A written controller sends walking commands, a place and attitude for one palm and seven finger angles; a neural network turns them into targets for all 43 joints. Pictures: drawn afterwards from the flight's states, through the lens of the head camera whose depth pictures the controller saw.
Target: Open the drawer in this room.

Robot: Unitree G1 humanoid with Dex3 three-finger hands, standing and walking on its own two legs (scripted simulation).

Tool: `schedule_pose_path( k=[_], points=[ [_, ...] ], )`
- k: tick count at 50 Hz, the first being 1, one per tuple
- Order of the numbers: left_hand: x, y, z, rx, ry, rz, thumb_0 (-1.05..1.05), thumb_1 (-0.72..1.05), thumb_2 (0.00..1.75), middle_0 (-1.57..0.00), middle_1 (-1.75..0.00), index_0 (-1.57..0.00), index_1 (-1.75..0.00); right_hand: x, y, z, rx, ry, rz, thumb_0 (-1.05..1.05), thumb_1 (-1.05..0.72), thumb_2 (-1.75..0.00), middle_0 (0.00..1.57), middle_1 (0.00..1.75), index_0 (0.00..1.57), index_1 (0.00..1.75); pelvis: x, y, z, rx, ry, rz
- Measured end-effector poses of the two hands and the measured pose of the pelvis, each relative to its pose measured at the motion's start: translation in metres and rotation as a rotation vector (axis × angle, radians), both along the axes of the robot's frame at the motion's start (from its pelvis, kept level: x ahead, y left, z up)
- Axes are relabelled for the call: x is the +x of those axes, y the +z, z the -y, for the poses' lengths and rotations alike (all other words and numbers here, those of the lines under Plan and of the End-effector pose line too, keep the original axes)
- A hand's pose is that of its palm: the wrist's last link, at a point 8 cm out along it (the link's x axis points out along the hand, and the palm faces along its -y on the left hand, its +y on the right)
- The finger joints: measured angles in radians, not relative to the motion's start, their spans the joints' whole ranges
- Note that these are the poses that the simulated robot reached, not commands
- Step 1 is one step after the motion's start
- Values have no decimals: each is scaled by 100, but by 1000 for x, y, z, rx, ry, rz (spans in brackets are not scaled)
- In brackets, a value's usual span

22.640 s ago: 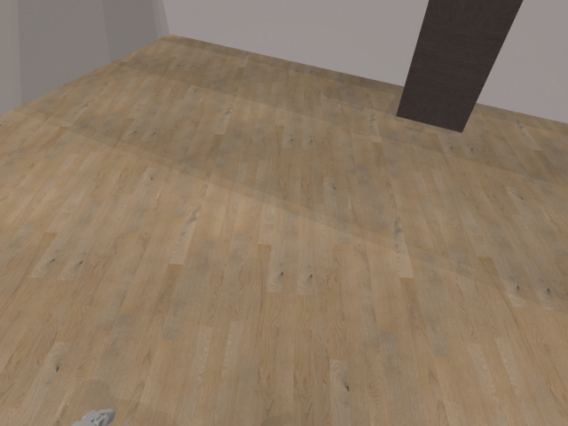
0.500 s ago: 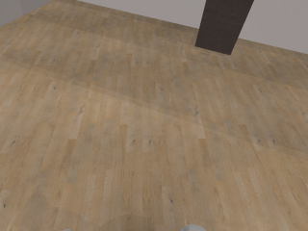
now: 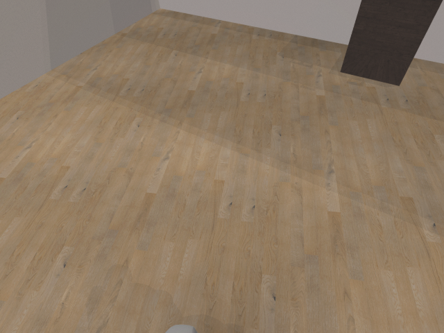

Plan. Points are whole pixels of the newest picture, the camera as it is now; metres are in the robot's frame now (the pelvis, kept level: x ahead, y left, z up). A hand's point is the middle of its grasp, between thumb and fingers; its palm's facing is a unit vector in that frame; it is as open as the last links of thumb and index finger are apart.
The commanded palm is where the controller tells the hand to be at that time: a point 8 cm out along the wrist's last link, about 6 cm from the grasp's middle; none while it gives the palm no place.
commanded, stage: stand and wait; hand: left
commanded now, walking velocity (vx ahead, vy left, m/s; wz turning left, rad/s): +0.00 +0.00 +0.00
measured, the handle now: out of the picture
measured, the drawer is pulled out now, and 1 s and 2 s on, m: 0.00 0.00 0.00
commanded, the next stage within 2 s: turn or walk to find it in 0.38 s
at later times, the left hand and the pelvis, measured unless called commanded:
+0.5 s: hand out of the picture -0.05 +0.22 -0.18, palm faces +0.05 -0.99 -0.16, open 7.4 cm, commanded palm none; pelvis -0.02 +0.06 +0.00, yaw +0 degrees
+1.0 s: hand out of the picture -0.01 +0.21 -0.18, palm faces +0.03 -0.98 -0.20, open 7.4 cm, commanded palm none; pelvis -0.02 +0.03 +0.00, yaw -1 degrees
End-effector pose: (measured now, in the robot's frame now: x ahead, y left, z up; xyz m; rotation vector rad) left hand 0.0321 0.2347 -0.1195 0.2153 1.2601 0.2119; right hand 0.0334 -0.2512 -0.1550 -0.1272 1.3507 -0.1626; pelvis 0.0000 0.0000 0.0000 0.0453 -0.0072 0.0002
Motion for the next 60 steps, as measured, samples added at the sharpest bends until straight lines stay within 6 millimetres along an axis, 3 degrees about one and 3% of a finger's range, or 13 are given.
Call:
schedule_pose_path(
  k=[9,15,18,23,33,37,44,53,57,60],
  points=[
    [-78,-32,-20,-77,107,-161,0,91,90,-20,-30,-20,-30,49,11,-40,-43,110,120,1,-91,-89,20,30,19,30,-8,-10,-26,-55,20,3],
    [-98,-42,-30,-116,109,-218,0,91,90,-20,-30,-20,-30,53,25,-75,-38,130,174,0,-91,-89,20,30,20,30,-11,-6,-40,-39,-4,34],
    [-97,-40,-30,-124,94,-212,0,91,90,-19,-30,-19,-30,46,22,-86,-20,115,173,0,-91,-89,20,30,20,30,-13,-4,-46,-48,-6,46],
    [-89,-34,-32,-132,60,-193,0,91,90,-19,-30,-19,-30,29,21,-87,-24,62,171,-2,-94,-89,20,30,20,30,-18,-1,-56,-55,-12,43],
    [-65,-34,-51,-89,66,-123,0,91,90,-20,-30,-20,-30,-39,10,-74,-40,49,-26,-1,-93,-89,20,30,20,30,-29,-5,-58,-43,27,15],
    [-57,-29,-57,-48,71,-97,0,91,90,-19,-30,-20,-30,-56,4,-70,-24,47,-74,0,-92,-89,20,30,20,30,-32,-7,-51,-43,43,8],
    [-53,-22,-45,-39,50,-85,0,91,90,-19,-30,-19,-30,-56,3,-68,10,38,-52,1,-91,-89,20,30,20,30,-26,-3,-39,-44,25,20],
    [-46,-32,-18,-106,8,-127,0,91,90,-20,-30,-20,-30,-58,3,-56,-9,-24,-22,1,-92,-89,20,30,20,30,-19,-6,-31,-51,-46,13],
    [-36,-36,-14,-126,-8,-144,0,91,90,-20,-30,-20,-30,-63,4,-49,-31,-65,-28,1,-92,-89,20,30,20,30,-8,-10,-29,-53,-73,-9],
    [-17,-37,-12,-121,-51,-164,0,91,90,-20,-30,-20,-30,-71,3,-43,-39,-118,-33,1,-91,-89,20,30,20,30,5,-12,-24,-45,-106,-12]
  ],
)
